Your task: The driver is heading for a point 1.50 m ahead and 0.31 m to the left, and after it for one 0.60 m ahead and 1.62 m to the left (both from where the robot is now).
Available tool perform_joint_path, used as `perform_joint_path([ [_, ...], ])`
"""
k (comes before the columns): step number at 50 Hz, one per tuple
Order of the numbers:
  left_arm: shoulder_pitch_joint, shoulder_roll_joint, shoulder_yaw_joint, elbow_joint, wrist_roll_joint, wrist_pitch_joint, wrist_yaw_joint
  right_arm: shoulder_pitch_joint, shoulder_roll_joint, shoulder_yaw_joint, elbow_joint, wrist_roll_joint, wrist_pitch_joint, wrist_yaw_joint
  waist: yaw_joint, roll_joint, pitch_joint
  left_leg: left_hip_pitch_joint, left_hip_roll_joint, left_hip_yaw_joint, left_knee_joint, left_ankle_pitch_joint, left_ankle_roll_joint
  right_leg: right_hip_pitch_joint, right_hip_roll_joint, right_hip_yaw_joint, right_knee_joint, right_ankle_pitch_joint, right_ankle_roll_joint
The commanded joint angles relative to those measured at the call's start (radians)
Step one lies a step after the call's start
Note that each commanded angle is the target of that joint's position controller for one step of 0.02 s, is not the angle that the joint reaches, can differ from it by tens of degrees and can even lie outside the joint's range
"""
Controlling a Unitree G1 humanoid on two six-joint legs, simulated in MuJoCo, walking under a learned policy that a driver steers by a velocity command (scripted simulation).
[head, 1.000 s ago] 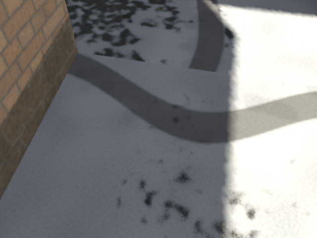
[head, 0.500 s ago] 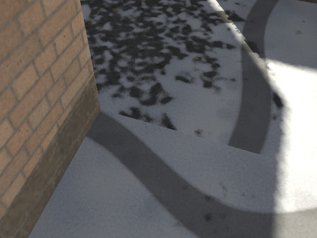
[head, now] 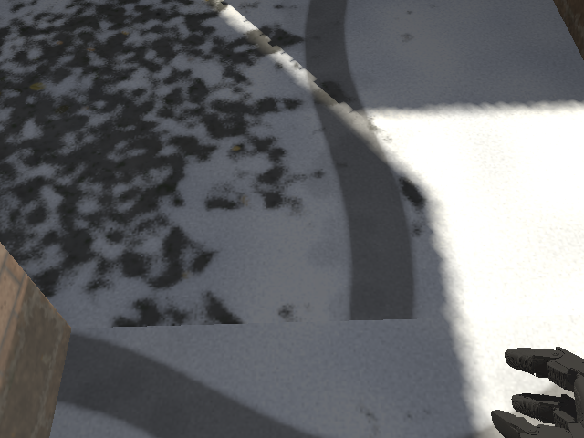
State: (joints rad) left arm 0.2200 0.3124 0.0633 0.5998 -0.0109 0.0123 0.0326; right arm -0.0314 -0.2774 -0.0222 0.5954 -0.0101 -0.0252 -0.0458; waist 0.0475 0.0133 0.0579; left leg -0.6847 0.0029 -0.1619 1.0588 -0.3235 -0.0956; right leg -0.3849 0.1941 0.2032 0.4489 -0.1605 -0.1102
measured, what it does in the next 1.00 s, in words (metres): walks ahead: left foot, then right foot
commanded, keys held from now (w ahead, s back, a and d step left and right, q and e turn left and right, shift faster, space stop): shift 0.50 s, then w+shift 0.50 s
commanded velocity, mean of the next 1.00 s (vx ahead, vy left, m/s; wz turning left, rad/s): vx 0.31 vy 0.00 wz -0.11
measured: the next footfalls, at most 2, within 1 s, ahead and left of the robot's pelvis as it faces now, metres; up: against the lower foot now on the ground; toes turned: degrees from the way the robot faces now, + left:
left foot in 0.16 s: +0.14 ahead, +0.18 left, +0.00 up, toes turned -7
right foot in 0.48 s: +0.07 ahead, -0.08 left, +0.00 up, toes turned -2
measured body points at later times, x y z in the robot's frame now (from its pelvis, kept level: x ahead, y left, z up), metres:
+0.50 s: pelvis +0.05 +0.05 +0.00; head +0.07 +0.06 +0.45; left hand +0.24 +0.28 -0.10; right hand +0.15 -0.20 -0.11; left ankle +0.10 +0.18 -0.73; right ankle +0.03 -0.08 -0.74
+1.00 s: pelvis +0.18 +0.10 +0.01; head +0.20 +0.13 +0.46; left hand +0.35 +0.34 -0.11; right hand +0.23 -0.17 -0.09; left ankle +0.19 +0.20 -0.73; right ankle +0.14 -0.04 -0.64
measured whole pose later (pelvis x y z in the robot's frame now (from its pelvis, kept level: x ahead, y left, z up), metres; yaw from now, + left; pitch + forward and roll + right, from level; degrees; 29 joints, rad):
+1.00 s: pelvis +0.18 +0.10 +0.01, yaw -5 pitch +3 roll -1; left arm 0.22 0.27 0.06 0.70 0.06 -0.02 -0.04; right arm 0.33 -0.24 -0.04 0.75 -0.02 -0.06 0.00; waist -0.03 -0.05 -0.05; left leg -0.32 0.01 0.04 0.56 -0.40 0.04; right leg -0.57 0.02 0.06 1.17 -0.23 -0.05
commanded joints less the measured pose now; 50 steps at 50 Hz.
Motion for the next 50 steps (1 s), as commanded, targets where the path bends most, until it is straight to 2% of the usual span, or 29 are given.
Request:
perform_joint_path([
  [1,-0.020,0.091,0.021,-0.083,0.014,0.015,0.014,0.070,-0.059,-0.019,-0.019,0.008,0.013,-0.005,-0.018,-0.136,-0.251,0.148,-0.007,0.080,-0.097,0.056,-0.013,0.153,-0.230,0.172,-0.028,0.284,-0.084],
  [6,-0.046,0.085,0.001,-0.097,0.011,0.033,-0.003,0.086,-0.078,-0.028,0.001,0.005,-0.003,0.016,0.008,-0.190,-0.203,0.273,0.010,0.075,-0.301,0.014,0.017,0.188,-0.297,0.280,0.013,0.284,-0.119],
  [8,-0.066,0.060,-0.004,-0.082,-0.013,0.032,-0.010,0.145,-0.076,-0.038,0.023,-0.011,-0.028,0.035,-0.060,-0.169,-0.169,0.432,0.011,0.101,-0.577,0.177,0.056,0.157,-0.252,0.259,0.058,0.217,-0.049],
  [9,0.003,0.033,-0.007,-0.063,0.009,0.028,-0.007,0.141,-0.105,-0.043,0.016,-0.028,-0.036,0.034,-0.043,-0.097,-0.168,0.532,0.082,0.023,-0.622,0.326,0.081,0.100,-0.188,0.193,0.112,0.036,0.012],
  [10,0.114,0.022,-0.005,-0.045,0.024,0.026,-0.006,0.128,-0.160,-0.055,0.011,-0.039,-0.033,0.029,0.026,0.150,-0.166,0.613,0.247,-0.140,-0.626,0.571,0.167,0.004,-0.057,0.075,0.268,-0.357,0.078],
  [12,-0.028,0.129,0.030,-0.090,0.009,0.008,0.010,0.205,-0.170,-0.070,0.024,-0.033,-0.017,0.021,-0.077,0.264,-0.142,0.553,0.430,-0.392,-0.717,0.486,0.391,-0.191,-0.080,-0.036,0.549,-0.486,0.167],
  [13,-0.094,0.145,0.038,-0.087,-0.001,0.017,0.020,0.200,-0.153,-0.067,0.022,-0.029,-0.009,0.011,-0.099,0.175,-0.126,0.536,0.378,-0.349,-0.715,0.387,0.387,-0.215,-0.105,-0.034,0.687,-0.431,0.185],
  [15,-0.070,0.069,0.021,-0.062,0.000,0.041,0.016,0.155,-0.085,-0.044,0.011,-0.002,0.015,-0.012,-0.066,0.109,-0.112,0.463,0.270,-0.175,-0.721,0.306,0.312,-0.161,-0.135,-0.059,0.782,-0.362,0.219],
  [18,-0.064,-0.040,-0.014,-0.038,0.000,0.034,0.009,0.129,-0.027,-0.024,0.019,0.001,0.023,-0.008,-0.050,0.142,-0.108,0.441,0.121,0.005,-0.732,0.200,0.246,-0.046,-0.184,-0.152,0.491,-0.234,0.238],
  [20,-0.132,-0.065,-0.024,-0.047,0.001,0.021,0.006,0.197,-0.047,-0.031,0.041,0.001,0.023,-0.004,-0.097,0.194,-0.115,0.470,0.118,0.007,-0.730,0.149,0.264,0.046,-0.189,-0.188,0.263,-0.260,0.241],
  [23,-0.085,-0.017,-0.004,-0.001,0.000,0.011,0.003,0.269,-0.068,-0.039,0.070,0.011,0.009,0.005,-0.082,0.162,-0.104,0.433,0.137,-0.032,-0.705,0.062,0.258,0.208,-0.167,-0.227,-0.037,-0.073,0.205],
  [25,-0.054,0.047,0.008,-0.004,0.018,0.010,0.007,0.298,-0.045,-0.033,0.080,-0.004,-0.018,0.014,-0.080,0.078,-0.118,0.346,0.117,-0.023,-0.652,0.091,0.179,0.322,-0.262,-0.116,-0.013,0.131,0.146],
  [26,0.013,0.073,0.015,0.021,0.021,0.020,0.010,0.325,-0.039,-0.029,0.083,-0.013,-0.031,0.031,-0.090,-0.013,-0.219,0.293,0.040,0.059,-0.570,-0.078,0.155,0.406,-0.291,-0.107,0.049,-0.027,0.094],
  [27,0.100,0.119,0.036,0.051,0.008,0.025,0.001,0.295,-0.032,-0.030,0.074,0.011,-0.039,0.034,-0.032,-0.168,-0.210,0.198,-0.043,0.179,-0.461,-0.178,0.116,0.378,-0.330,-0.015,-0.043,-0.520,0.015],
  [28,0.147,0.163,0.053,0.073,-0.003,0.016,-0.006,0.186,-0.062,-0.041,0.040,0.032,-0.045,0.030,0.026,-0.310,-0.097,0.083,-0.058,0.253,-0.294,-0.195,0.085,0.299,-0.439,0.208,-0.226,-0.802,-0.067],
  [29,0.142,0.157,0.050,0.088,-0.003,-0.010,-0.005,0.107,-0.097,-0.058,0.018,0.038,-0.047,0.023,0.038,-0.322,0.037,-0.006,-0.007,0.195,-0.105,-0.198,0.096,0.206,-0.548,0.393,-0.351,-0.869,-0.135],
  [30,0.121,0.128,0.038,0.095,-0.001,-0.040,-0.004,0.099,-0.102,-0.070,0.011,0.043,-0.043,0.020,0.007,-0.288,0.103,-0.106,0.036,0.138,0.051,-0.231,0.114,0.203,-0.583,0.436,-0.365,-0.787,-0.147],
  [32,0.065,0.079,0.026,0.089,-0.013,-0.077,-0.011,0.175,-0.031,-0.055,0.038,0.025,-0.053,0.027,-0.046,-0.196,0.051,-0.225,0.088,0.096,0.170,-0.116,0.145,0.311,-0.530,0.314,-0.285,-0.571,-0.087],
  [36,0.021,0.063,0.028,0.066,-0.003,-0.072,-0.026,0.179,0.013,-0.031,0.038,0.025,-0.069,0.057,-0.060,-0.174,-0.038,-0.031,0.104,0.170,0.008,-0.016,0.125,0.204,-0.404,0.068,-0.290,-0.350,-0.050],
  [37,0.076,0.118,0.042,0.094,0.071,-0.074,-0.033,0.095,-0.021,-0.038,-0.002,-0.029,-0.021,0.087,-0.021,-0.149,-0.066,0.051,0.068,0.225,-0.112,-0.051,0.107,0.169,-0.356,-0.001,-0.327,-0.392,-0.066],
  [39,0.068,0.135,0.054,0.093,0.061,-0.072,-0.044,0.105,-0.038,-0.046,-0.012,-0.006,0.012,0.099,-0.035,-0.215,-0.051,0.188,0.051,0.239,-0.294,-0.086,0.100,0.132,-0.361,-0.018,-0.320,-0.383,-0.067],
  [41,0.070,0.129,0.054,0.087,0.032,-0.058,-0.049,0.213,-0.045,-0.054,0.015,0.011,0.001,0.077,-0.075,-0.186,-0.053,0.388,0.020,0.279,-0.440,0.013,0.103,0.062,-0.387,-0.022,-0.285,-0.401,-0.067],
  [42,0.035,0.107,0.046,0.085,0.029,-0.048,-0.046,0.352,-0.057,-0.066,0.070,-0.001,-0.005,0.067,-0.152,-0.117,-0.078,0.566,-0.021,0.308,-0.467,0.016,0.110,-0.024,-0.367,-0.042,-0.177,-0.382,-0.053],
  [43,-0.025,0.040,0.023,0.068,0.045,-0.050,-0.049,0.592,-0.126,-0.088,0.160,-0.008,-0.021,0.056,-0.268,0.085,-0.160,0.836,0.026,0.198,-0.506,-0.085,0.114,-0.168,-0.250,-0.161,0.173,-0.233,-0.022],
  [44,-0.107,-0.104,-0.018,-0.040,0.044,-0.072,-0.038,0.741,-0.297,-0.112,0.159,-0.034,-0.042,0.057,-0.306,0.446,-0.170,0.897,0.329,-0.312,-0.738,-0.515,0.183,-0.445,-0.086,-0.170,0.609,-0.389,0.013],
  [45,-0.155,-0.074,-0.012,-0.064,0.055,-0.067,-0.033,0.592,-0.256,-0.100,0.125,-0.014,-0.037,0.052,-0.249,0.327,-0.130,0.803,0.390,-0.644,-0.918,-0.703,0.270,-0.624,-0.067,-0.022,0.803,-0.304,0.001],
  [46,-0.133,-0.020,0.005,-0.058,0.056,-0.059,-0.042,0.458,-0.205,-0.087,0.096,-0.014,-0.040,0.043,-0.158,0.178,-0.051,0.712,0.401,-0.580,-0.876,-0.590,0.265,-0.655,-0.127,-0.018,0.880,-0.162,0.001],
  [47,-0.058,0.033,0.015,-0.021,0.067,-0.060,-0.056,0.369,-0.156,-0.072,0.083,-0.015,-0.046,0.040,-0.087,0.104,-0.089,0.645,0.335,-0.399,-0.828,-0.423,0.229,-0.558,-0.187,-0.048,0.820,-0.062,0.015],
  [50,0.011,0.030,0.017,0.039,0.075,-0.036,-0.087,0.321,-0.089,-0.050,0.094,-0.003,-0.067,0.027,-0.030,0.104,-0.108,0.507,0.213,-0.132,-0.860,-0.227,0.213,-0.367,-0.243,-0.142,0.772,0.011,0.101],
])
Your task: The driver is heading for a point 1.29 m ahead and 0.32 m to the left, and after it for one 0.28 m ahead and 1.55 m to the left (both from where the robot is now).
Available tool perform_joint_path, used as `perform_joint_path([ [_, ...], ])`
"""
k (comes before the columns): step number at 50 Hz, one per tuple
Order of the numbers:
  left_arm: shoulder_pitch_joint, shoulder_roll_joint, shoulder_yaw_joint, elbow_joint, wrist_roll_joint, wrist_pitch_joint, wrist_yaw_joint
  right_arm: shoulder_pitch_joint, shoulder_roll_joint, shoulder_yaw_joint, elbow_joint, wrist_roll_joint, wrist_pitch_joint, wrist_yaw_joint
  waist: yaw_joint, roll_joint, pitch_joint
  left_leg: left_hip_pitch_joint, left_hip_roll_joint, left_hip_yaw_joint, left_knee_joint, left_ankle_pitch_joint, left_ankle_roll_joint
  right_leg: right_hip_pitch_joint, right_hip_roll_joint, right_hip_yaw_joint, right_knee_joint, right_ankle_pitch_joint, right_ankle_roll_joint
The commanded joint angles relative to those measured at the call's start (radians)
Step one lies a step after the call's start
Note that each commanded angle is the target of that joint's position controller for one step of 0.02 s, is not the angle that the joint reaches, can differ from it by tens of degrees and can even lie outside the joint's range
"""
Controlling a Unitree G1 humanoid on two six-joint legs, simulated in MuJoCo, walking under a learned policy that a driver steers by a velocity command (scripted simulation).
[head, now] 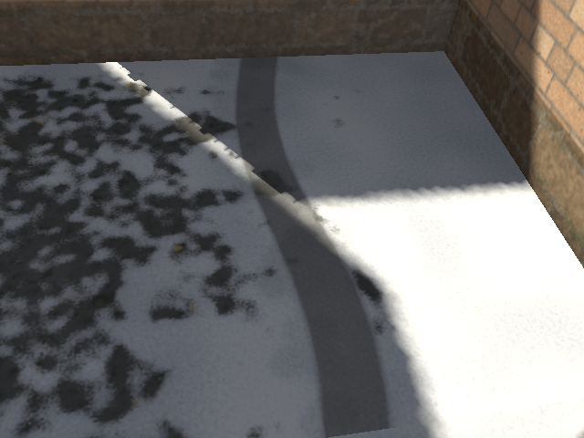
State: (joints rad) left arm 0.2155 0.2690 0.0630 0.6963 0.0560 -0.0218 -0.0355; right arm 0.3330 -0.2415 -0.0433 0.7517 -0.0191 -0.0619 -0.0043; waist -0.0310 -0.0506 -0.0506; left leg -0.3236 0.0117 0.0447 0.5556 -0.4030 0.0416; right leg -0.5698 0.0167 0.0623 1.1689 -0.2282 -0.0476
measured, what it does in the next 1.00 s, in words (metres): climbs, turning left: right foot, then left foot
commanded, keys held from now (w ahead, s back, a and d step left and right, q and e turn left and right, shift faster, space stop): w+shift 0.34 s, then w+q+shift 0.66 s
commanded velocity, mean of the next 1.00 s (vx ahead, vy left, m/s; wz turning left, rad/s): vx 0.97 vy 0.00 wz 0.44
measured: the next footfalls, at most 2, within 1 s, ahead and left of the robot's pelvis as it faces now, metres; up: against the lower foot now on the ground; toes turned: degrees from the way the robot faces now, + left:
right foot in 0.36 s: +0.41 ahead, -0.14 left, +0.03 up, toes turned -4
left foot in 0.82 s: +0.82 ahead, +0.00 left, +0.04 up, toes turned +20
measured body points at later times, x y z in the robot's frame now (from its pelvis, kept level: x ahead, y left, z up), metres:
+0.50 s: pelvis +0.36 -0.06 +0.02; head +0.37 -0.06 +0.47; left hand +0.41 +0.21 -0.10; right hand +0.45 -0.31 -0.11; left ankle +0.22 +0.09 -0.58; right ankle +0.37 -0.14 -0.71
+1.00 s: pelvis +0.81 +0.00 +0.03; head +0.83 +0.00 +0.48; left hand +0.94 +0.29 -0.03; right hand +0.89 -0.28 -0.11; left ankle +0.79 -0.01 -0.69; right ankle +0.88 -0.17 -0.59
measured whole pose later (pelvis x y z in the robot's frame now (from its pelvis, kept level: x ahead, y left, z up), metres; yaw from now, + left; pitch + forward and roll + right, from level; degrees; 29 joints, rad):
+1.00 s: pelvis +0.81 +0.00 +0.03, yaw +27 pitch -1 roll +1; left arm 0.03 0.18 -0.02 0.63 0.07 -0.09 0.00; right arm 0.48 -0.31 -0.08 0.90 -0.02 -0.03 0.00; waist -0.07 0.02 0.04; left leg -0.20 -0.25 -0.01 0.51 -0.30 0.22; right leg -0.58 -0.09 0.14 1.32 -0.35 0.04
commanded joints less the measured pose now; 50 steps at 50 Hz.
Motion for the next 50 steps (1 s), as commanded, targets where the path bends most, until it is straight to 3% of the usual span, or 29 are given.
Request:
perform_joint_path([
  [1,-0.005,0.057,0.010,-0.069,-0.003,0.012,-0.023,-0.037,-0.142,-0.036,-0.051,0.009,-0.032,-0.019,0.057,0.197,0.018,0.118,0.221,-0.352,-0.392,-0.178,0.107,-0.199,-0.065,-0.018,0.049,0.095,0.055],
  [4,-0.136,0.062,0.007,-0.109,-0.023,0.039,-0.031,0.017,-0.143,-0.044,-0.022,0.014,-0.038,-0.016,0.026,0.131,0.121,0.159,0.230,-0.301,-0.470,-0.117,0.140,-0.313,-0.086,-0.035,-0.029,0.170,0.065],
  [8,-0.203,0.046,-0.001,-0.121,-0.026,0.046,-0.036,0.078,-0.151,-0.057,0.007,0.025,-0.048,-0.013,0.027,0.100,0.144,0.287,0.250,-0.201,-0.515,-0.011,0.138,-0.354,-0.109,-0.057,-0.161,0.181,0.038],
  [11,-0.300,0.025,-0.009,-0.152,-0.036,0.032,-0.052,0.128,-0.127,-0.054,0.040,0.013,-0.046,0.000,-0.016,0.163,0.176,0.338,0.246,-0.135,-0.579,0.073,0.140,-0.317,-0.117,-0.116,-0.258,0.161,-0.006],
  [12,-0.306,0.061,0.005,-0.142,-0.023,0.031,-0.046,0.134,-0.147,-0.063,0.036,0.012,-0.049,-0.005,-0.020,0.144,0.181,0.393,0.245,-0.120,-0.556,0.141,0.138,-0.326,-0.105,-0.143,-0.268,0.124,-0.007],
  [14,-0.327,0.023,-0.010,-0.153,-0.017,0.026,-0.043,0.170,-0.151,-0.059,0.055,0.009,-0.045,-0.012,-0.030,0.140,0.182,0.422,0.250,-0.064,-0.525,0.409,0.140,-0.248,-0.075,-0.210,-0.319,0.004,-0.050],
  [16,-0.197,0.042,0.003,-0.122,-0.016,0.025,-0.018,0.121,-0.206,-0.059,0.071,0.002,-0.034,-0.011,0.051,0.204,0.076,0.394,0.237,0.015,-0.330,1.155,0.149,0.045,0.046,-0.298,-0.344,-0.176,-0.108],
  [17,-0.013,0.071,0.017,-0.082,-0.019,0.017,-0.008,0.122,-0.239,-0.062,0.099,-0.012,-0.026,-0.015,0.151,0.235,-0.014,0.352,0.252,0.032,-0.099,1.413,0.144,0.262,0.097,-0.293,-0.349,-0.203,-0.126],
  [18,0.234,0.105,0.038,-0.011,-0.007,0.000,0.010,0.048,-0.228,-0.055,0.096,-0.007,-0.031,-0.014,0.286,0.200,-0.109,0.124,0.212,0.024,0.219,1.265,0.122,0.593,0.073,-0.166,-0.421,-0.212,-0.131],
  [19,0.373,0.246,0.070,0.021,-0.003,-0.021,0.029,0.055,-0.088,-0.021,0.054,0.004,-0.041,0.001,0.310,-0.040,-0.237,-0.163,0.092,0.006,0.636,0.649,0.109,0.851,-0.202,0.229,-0.607,-0.632,-0.132],
  [20,0.375,0.296,0.067,0.039,-0.008,-0.041,0.020,-0.020,-0.025,-0.010,-0.027,0.036,-0.066,0.009,0.241,-0.284,-0.334,-0.352,-0.101,-0.219,0.889,-0.057,0.106,0.878,-0.382,0.852,-0.985,-0.947,-0.094],
  [21,0.194,0.231,0.048,0.014,0.001,-0.048,0.018,-0.068,-0.066,-0.015,-0.033,0.042,-0.064,0.005,0.155,-0.108,-0.176,-0.440,-0.048,-0.281,0.957,0.078,0.120,0.753,-0.407,0.809,-1.011,-0.759,-0.064],
  [22,0.158,0.148,0.030,0.031,0.012,-0.053,0.027,-0.058,-0.101,-0.025,-0.020,0.032,-0.058,0.011,0.117,0.032,-0.052,-0.464,0.028,-0.195,0.986,0.171,0.121,0.639,-0.385,0.609,-0.940,-0.582,-0.070],
  [23,0.136,0.106,0.022,0.061,0.010,-0.060,0.026,-0.062,-0.085,-0.021,-0.019,0.025,-0.046,0.020,0.079,0.086,0.028,-0.441,0.069,-0.179,0.928,0.213,0.116,0.516,-0.342,0.440,-0.936,-0.434,-0.044],
  [24,0.133,0.066,0.012,0.079,-0.005,-0.066,0.023,-0.056,-0.062,-0.016,-0.018,-0.008,-0.025,0.037,0.043,0.036,0.076,-0.422,0.095,-0.184,0.878,0.226,0.107,0.437,-0.276,0.270,-0.960,-0.337,-0.018],
  [28,0.160,0.023,-0.001,0.132,-0.032,-0.107,0.013,-0.090,-0.026,-0.007,-0.028,0.010,0.045,0.068,-0.007,0.002,0.159,-0.442,0.096,-0.137,0.824,0.321,0.068,0.337,-0.219,-0.063,-1.046,-0.067,0.050],
  [31,0.200,0.044,0.005,0.155,-0.028,-0.119,0.014,-0.208,-0.026,0.005,-0.062,0.022,0.047,0.070,0.025,-0.030,0.197,-0.429,0.040,-0.018,0.599,0.437,0.073,0.386,-0.136,-0.258,-1.093,0.292,0.087],
  [35,0.257,0.057,-0.009,0.180,-0.037,-0.109,0.052,-0.342,-0.038,0.019,-0.103,-0.003,0.038,0.077,0.035,-0.001,0.194,-0.354,-0.028,0.177,0.279,0.439,0.111,0.577,-0.152,-0.374,-1.060,0.891,0.091],
  [37,0.234,0.125,0.004,0.169,-0.032,-0.089,0.081,-0.258,-0.073,0.010,-0.092,0.020,0.045,0.076,-0.039,-0.083,0.098,-0.189,-0.079,0.224,0.240,0.410,0.134,0.664,-0.202,-0.380,-0.914,1.312,0.090],
  [39,0.128,0.197,0.029,0.133,-0.019,-0.058,0.102,0.040,-0.165,-0.027,-0.013,0.025,0.059,0.059,-0.205,-0.136,-0.043,0.081,-0.123,0.183,0.251,0.306,0.171,0.678,-0.250,-0.350,-0.592,1.512,0.076],
  [40,0.047,0.219,0.040,0.104,-0.011,-0.041,0.100,0.270,-0.222,-0.059,0.058,0.024,0.063,0.046,-0.309,-0.114,-0.115,0.285,-0.117,0.109,0.197,0.224,0.213,0.598,-0.256,-0.313,-0.300,1.433,0.050],
  [41,-0.018,0.200,0.044,0.092,-0.023,-0.032,0.083,0.366,-0.248,-0.087,0.095,0.030,0.059,0.028,-0.352,0.004,-0.100,0.433,-0.073,0.004,0.037,0.233,0.271,0.434,-0.145,-0.317,0.129,0.875,0.028],
  [42,-0.105,0.009,-0.008,0.048,-0.006,-0.048,0.052,0.234,-0.237,-0.087,0.105,0.040,0.064,0.017,-0.226,0.238,0.076,0.415,-0.039,-0.145,0.099,0.275,0.278,0.055,0.040,-0.245,0.469,-0.163,0.011],
  [43,0.001,-0.033,-0.024,-0.084,-0.034,-0.073,0.045,0.113,-0.300,-0.089,0.056,0.004,0.068,0.021,-0.039,0.298,-0.044,0.596,0.109,-0.645,-0.041,0.291,0.468,-0.263,0.077,-0.052,0.617,-0.252,0.060],
  [44,0.017,0.015,-0.036,-0.097,-0.021,-0.105,0.040,0.101,-0.269,-0.090,0.028,-0.008,0.062,0.018,-0.045,0.164,-0.094,0.613,0.216,-0.897,-0.280,-0.005,0.485,-0.326,0.026,0.051,0.537,-0.213,0.043],
  [45,-0.015,0.073,-0.029,-0.081,-0.020,-0.119,0.037,0.097,-0.194,-0.078,0.038,-0.014,0.053,0.012,-0.020,-0.003,0.029,0.468,0.210,-0.874,-0.361,-0.090,0.432,-0.310,-0.024,0.060,0.426,-0.151,0.041],
  [46,-0.056,0.079,-0.029,-0.083,-0.007,-0.114,0.040,0.067,-0.173,-0.070,0.043,-0.013,0.039,0.009,0.020,-0.078,0.098,0.327,0.175,-0.789,-0.362,-0.016,0.388,-0.257,-0.057,0.055,0.330,-0.131,0.051],
  [48,-0.058,0.070,-0.041,-0.083,0.023,-0.070,0.039,0.049,-0.169,-0.056,0.040,0.003,0.000,-0.003,0.074,-0.099,0.140,0.131,0.094,-0.630,-0.353,0.158,0.351,-0.159,-0.104,0.046,0.200,-0.135,0.089],
  [50,-0.139,0.058,-0.054,-0.123,0.022,-0.041,0.031,0.055,-0.188,-0.054,0.035,0.011,-0.027,-0.001,0.068,-0.082,0.171,-0.014,0.031,-0.526,-0.392,0.234,0.329,-0.090,-0.135,-0.001,0.003,-0.108,0.120],
])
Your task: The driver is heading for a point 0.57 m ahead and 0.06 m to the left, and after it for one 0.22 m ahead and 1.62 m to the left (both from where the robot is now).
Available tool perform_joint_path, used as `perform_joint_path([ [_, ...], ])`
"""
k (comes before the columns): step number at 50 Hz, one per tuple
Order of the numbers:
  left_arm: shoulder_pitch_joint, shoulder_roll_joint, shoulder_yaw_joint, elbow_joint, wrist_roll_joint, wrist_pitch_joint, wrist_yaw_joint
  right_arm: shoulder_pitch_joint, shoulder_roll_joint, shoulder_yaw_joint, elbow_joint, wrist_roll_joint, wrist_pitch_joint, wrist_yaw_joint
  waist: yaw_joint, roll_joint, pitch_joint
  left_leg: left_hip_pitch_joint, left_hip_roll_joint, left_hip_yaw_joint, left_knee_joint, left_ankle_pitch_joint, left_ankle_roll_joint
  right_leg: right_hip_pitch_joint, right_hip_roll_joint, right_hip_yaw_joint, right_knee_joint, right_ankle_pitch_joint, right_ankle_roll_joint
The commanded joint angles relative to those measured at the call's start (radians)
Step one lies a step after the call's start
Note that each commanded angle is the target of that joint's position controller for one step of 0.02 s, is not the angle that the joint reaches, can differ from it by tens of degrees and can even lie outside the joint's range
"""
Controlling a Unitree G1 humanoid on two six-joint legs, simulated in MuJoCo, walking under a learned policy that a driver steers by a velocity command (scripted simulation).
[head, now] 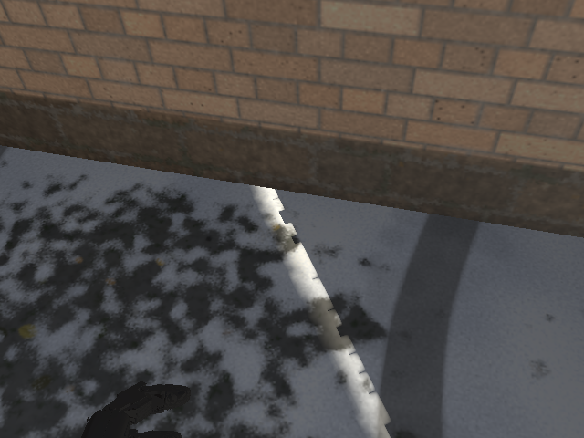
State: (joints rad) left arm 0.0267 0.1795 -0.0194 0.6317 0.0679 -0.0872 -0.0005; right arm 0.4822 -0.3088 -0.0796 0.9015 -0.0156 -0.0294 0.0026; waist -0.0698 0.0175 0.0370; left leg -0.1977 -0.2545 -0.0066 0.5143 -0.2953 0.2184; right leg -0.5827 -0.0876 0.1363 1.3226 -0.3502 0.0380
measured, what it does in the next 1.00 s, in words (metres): walks ahead, turning left: right foot, then left foot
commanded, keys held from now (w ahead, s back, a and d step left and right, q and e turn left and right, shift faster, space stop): w+q+shift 0.30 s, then q+shift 0.36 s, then shift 0.34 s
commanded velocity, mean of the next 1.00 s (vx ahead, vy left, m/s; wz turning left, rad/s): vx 0.52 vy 0.00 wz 0.82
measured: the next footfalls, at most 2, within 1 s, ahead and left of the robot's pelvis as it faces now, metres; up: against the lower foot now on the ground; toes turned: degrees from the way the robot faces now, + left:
right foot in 0.24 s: +0.45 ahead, -0.18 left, +0.00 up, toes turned +16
left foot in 0.62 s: +0.67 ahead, +0.14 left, +0.00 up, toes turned +35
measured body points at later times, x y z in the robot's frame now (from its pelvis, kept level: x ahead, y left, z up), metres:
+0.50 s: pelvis +0.43 -0.05 +0.02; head +0.48 -0.02 +0.46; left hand +0.30 +0.24 -0.10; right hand +0.78 -0.17 -0.04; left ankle +0.52 +0.10 -0.66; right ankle +0.41 -0.19 -0.72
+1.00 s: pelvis +0.66 +0.01 +0.01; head +0.68 +0.05 +0.46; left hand +0.58 +0.32 -0.10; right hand +0.98 -0.04 -0.07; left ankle +0.63 +0.12 -0.72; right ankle +0.82 -0.05 -0.70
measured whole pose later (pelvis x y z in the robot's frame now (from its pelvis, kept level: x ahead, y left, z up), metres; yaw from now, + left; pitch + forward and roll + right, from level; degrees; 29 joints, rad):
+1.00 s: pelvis +0.66 +0.01 +0.01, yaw +48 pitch +2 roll +0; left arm 0.14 0.31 0.00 0.68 0.01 -0.01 0.03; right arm 0.13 -0.30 -0.04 0.63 -0.01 0.03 -0.01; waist -0.02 -0.03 0.05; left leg -0.39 -0.15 -0.18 0.56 -0.18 0.05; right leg -0.47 -0.04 0.07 0.72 -0.24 0.09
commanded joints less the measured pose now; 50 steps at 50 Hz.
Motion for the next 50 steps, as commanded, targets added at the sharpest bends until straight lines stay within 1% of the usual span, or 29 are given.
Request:
perform_joint_path([
  [1,-0.023,0.142,0.021,-0.089,0.001,0.026,-0.011,-0.085,-0.129,-0.021,-0.116,0.008,-0.065,-0.008,0.083,-0.127,0.097,-0.179,0.269,-0.430,-0.365,0.213,0.138,-0.041,-0.031,-0.103,-0.270,0.093,0.043],
  [4,-0.151,0.092,-0.003,-0.140,-0.031,0.026,-0.023,-0.034,-0.131,-0.029,-0.098,0.022,-0.061,0.006,-0.003,-0.031,0.058,-0.149,0.203,-0.343,-0.323,0.474,0.048,0.102,0.027,-0.160,-0.584,0.383,0.025],
  [7,-0.166,0.118,0.003,-0.155,-0.042,0.020,-0.012,-0.014,-0.159,-0.041,-0.093,0.023,-0.055,0.011,-0.032,0.038,0.001,0.003,0.234,-0.363,-0.244,0.668,0.005,0.181,0.082,-0.159,-0.738,0.437,-0.005],
  [9,-0.057,0.188,0.032,-0.124,-0.039,0.012,0.001,-0.037,-0.193,-0.051,-0.102,0.020,-0.055,0.004,0.021,0.048,-0.087,0.088,0.241,-0.388,-0.063,0.887,-0.044,0.349,0.129,-0.133,-0.804,0.360,-0.024],
  [11,0.312,0.296,0.087,-0.038,-0.045,0.001,0.032,-0.161,-0.222,-0.059,-0.139,0.008,-0.065,0.011,0.245,0.053,-0.270,-0.045,0.208,-0.366,0.351,0.790,-0.080,0.744,0.064,-0.086,-0.773,0.220,-0.050],
  [12,0.517,0.355,0.112,0.007,-0.014,-0.001,0.050,-0.190,-0.072,-0.020,-0.177,0.000,-0.074,0.010,0.291,-0.112,-0.380,-0.237,0.147,-0.285,0.692,0.144,-0.074,0.974,-0.163,0.133,-0.767,-0.108,-0.069],
  [13,0.410,0.427,0.123,-0.008,0.017,0.000,0.041,-0.047,0.015,0.016,-0.243,0.056,-0.066,0.003,0.134,-0.429,-0.471,-0.496,0.096,-0.175,0.910,-0.222,-0.109,1.066,-0.419,0.726,-1.010,-0.330,-0.164],
  [14,0.270,0.320,0.121,-0.034,0.003,0.010,0.032,-0.097,-0.074,0.015,-0.210,0.023,-0.044,-0.008,0.131,-0.275,-0.333,-0.595,0.198,-0.137,0.942,-0.088,-0.098,0.913,-0.366,0.740,-1.075,-0.570,-0.193],
  [15,0.209,0.231,0.098,-0.035,-0.009,0.015,0.030,-0.174,-0.105,0.005,-0.209,0.000,-0.030,0.003,0.129,-0.155,-0.202,-0.591,0.242,-0.104,0.888,-0.009,-0.106,0.770,-0.310,0.536,-1.071,-0.466,-0.179],
  [16,0.214,0.189,0.087,-0.006,-0.006,0.014,0.027,-0.220,-0.104,0.001,-0.210,-0.010,-0.020,0.015,0.123,-0.056,-0.108,-0.568,0.272,-0.088,0.850,0.009,-0.121,0.658,-0.270,0.370,-1.065,-0.186,-0.174],
  [17,0.247,0.173,0.078,0.033,-0.004,0.004,0.029,-0.288,-0.089,0.004,-0.232,-0.032,-0.009,0.028,0.122,-0.017,-0.055,-0.556,0.299,-0.085,0.810,-0.005,-0.130,0.593,-0.232,0.227,-1.064,0.052,-0.164],
  [19,0.300,0.149,0.071,0.099,-0.026,-0.018,0.014,-0.300,-0.049,0.013,-0.271,-0.037,0.022,0.044,0.087,-0.072,-0.025,-0.551,0.331,-0.070,0.750,-0.052,-0.151,0.551,-0.227,0.048,-1.029,0.567,-0.150],
  [21,0.288,0.164,0.073,0.119,-0.053,-0.031,0.001,-0.346,-0.027,0.024,-0.325,-0.037,0.032,0.053,0.060,-0.120,-0.027,-0.549,0.318,-0.033,0.658,0.007,-0.160,0.524,-0.211,-0.094,-1.035,0.842,-0.136],
  [22,0.093,0.218,0.097,0.058,-0.094,-0.027,0.025,-0.304,-0.030,0.021,-0.340,0.094,0.023,0.035,0.012,-0.209,0.015,-0.553,0.355,-0.048,0.573,0.027,-0.181,0.475,-0.164,-0.152,-1.064,0.768,-0.124],
  [23,0.035,0.237,0.099,0.039,-0.096,-0.026,0.039,-0.335,-0.053,0.027,-0.344,0.093,0.017,0.036,0.015,-0.189,0.023,-0.486,0.350,-0.012,0.460,0.116,-0.197,0.409,-0.150,-0.210,-1.094,0.739,-0.122],
  [25,0.071,0.259,0.103,0.058,-0.084,-0.025,0.050,-0.347,-0.067,0.020,-0.340,0.040,0.005,0.048,0.023,-0.105,-0.016,-0.251,0.286,0.068,0.233,0.337,-0.200,0.338,-0.089,-0.323,-1.065,0.731,-0.087],
  [29,0.120,0.364,0.128,0.048,-0.114,-0.010,0.047,-0.217,-0.172,-0.034,-0.314,0.030,0.009,0.066,-0.057,-0.140,-0.115,0.023,0.169,0.124,0.126,0.315,-0.114,0.419,-0.100,-0.336,-0.751,1.083,-0.060],
  [30,0.101,0.356,0.126,0.031,-0.116,-0.003,0.044,-0.091,-0.222,-0.062,-0.285,0.029,0.012,0.060,-0.123,-0.124,-0.167,0.177,0.159,0.096,0.091,0.333,-0.069,0.367,-0.096,-0.323,-0.550,1.033,-0.050],
  [31,0.134,0.285,0.104,0.039,-0.097,0.001,0.037,-0.027,-0.247,-0.077,-0.259,0.042,0.009,0.044,-0.133,0.005,-0.140,0.318,0.190,0.019,-0.009,0.440,-0.027,0.213,-0.012,-0.317,-0.276,0.441,-0.012],
  [32,0.186,0.164,0.065,0.017,-0.028,-0.005,0.025,-0.121,-0.302,-0.070,-0.296,0.032,0.010,0.019,-0.023,0.307,-0.116,0.409,0.346,-0.269,0.071,1.036,0.071,-0.039,0.147,-0.313,0.139,-0.324,0.032],
  [33,0.351,0.230,0.059,-0.028,-0.047,-0.021,0.011,-0.196,-0.348,-0.068,-0.392,-0.038,-0.020,0.028,0.048,0.278,-0.490,0.621,0.628,-0.802,-0.059,0.872,0.345,-0.181,0.200,-0.032,0.366,-0.324,0.047],
  [34,0.289,0.343,0.075,-0.015,-0.061,-0.025,0.006,-0.268,-0.297,-0.067,-0.436,-0.027,-0.019,0.033,0.012,0.088,-0.504,0.523,0.604,-0.812,-0.163,0.550,0.295,-0.153,0.138,0.040,0.282,-0.200,0.019],
  [35,0.206,0.364,0.082,-0.025,-0.067,-0.015,0.013,-0.329,-0.239,-0.050,-0.438,0.007,-0.024,0.033,0.035,-0.026,-0.327,0.342,0.545,-0.688,-0.180,0.434,0.225,-0.163,0.102,0.024,0.168,-0.130,0.015],
  [36,0.191,0.339,0.079,-0.011,-0.052,0.002,0.032,-0.356,-0.198,-0.035,-0.427,0.031,-0.027,0.028,0.069,-0.117,-0.262,0.206,0.500,-0.613,-0.169,0.439,0.169,-0.112,0.059,0.014,0.091,-0.095,0.024],
  [38,0.213,0.326,0.081,-0.007,-0.047,0.033,0.042,-0.374,-0.187,-0.021,-0.399,0.021,-0.019,0.018,0.117,-0.064,-0.165,-0.039,0.436,-0.452,-0.162,0.639,0.127,0.027,0.039,-0.015,-0.042,-0.098,0.031],
  [41,0.211,0.241,0.059,-0.005,-0.041,0.047,0.044,-0.349,-0.175,-0.014,-0.359,0.006,0.003,-0.011,0.110,-0.005,-0.195,-0.128,0.362,-0.310,-0.108,0.886,0.087,0.113,0.064,-0.083,-0.194,-0.052,0.066],
  [44,0.205,0.199,0.043,0.000,-0.058,0.066,0.041,-0.376,-0.154,-0.006,-0.352,0.011,0.034,-0.028,0.106,0.038,-0.241,-0.117,0.327,-0.272,-0.086,0.723,0.038,0.161,0.062,-0.096,-0.372,0.049,0.085],
  [48,0.135,0.212,0.046,-0.013,-0.067,0.069,0.030,-0.367,-0.129,0.004,-0.339,0.004,0.053,-0.021,0.060,0.120,-0.189,-0.122,0.346,-0.340,-0.087,0.340,0.008,0.232,0.062,-0.099,-0.566,0.101,0.066],
  [50,0.136,0.210,0.048,-0.010,-0.058,0.049,0.017,-0.377,-0.106,0.015,-0.339,0.008,0.059,-0.015,0.076,0.134,-0.165,-0.103,0.328,-0.352,-0.029,0.258,-0.034,0.305,0.063,-0.117,-0.773,0.208,0.029],
])
Velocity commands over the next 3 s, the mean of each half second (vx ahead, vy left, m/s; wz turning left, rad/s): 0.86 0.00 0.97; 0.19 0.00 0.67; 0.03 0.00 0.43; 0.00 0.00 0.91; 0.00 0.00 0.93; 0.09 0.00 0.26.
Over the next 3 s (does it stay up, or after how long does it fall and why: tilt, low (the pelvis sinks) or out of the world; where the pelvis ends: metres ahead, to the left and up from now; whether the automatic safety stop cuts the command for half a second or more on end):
stays up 0.63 0.05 0.02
